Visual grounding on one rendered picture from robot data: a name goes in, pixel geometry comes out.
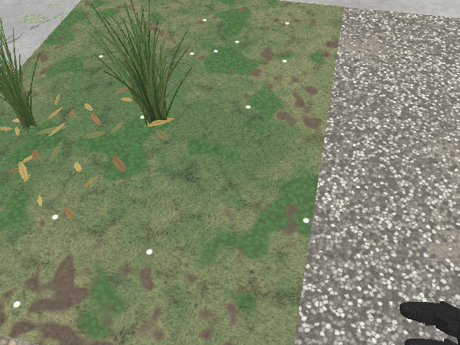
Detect right robot hand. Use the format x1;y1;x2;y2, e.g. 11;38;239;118
400;301;460;345

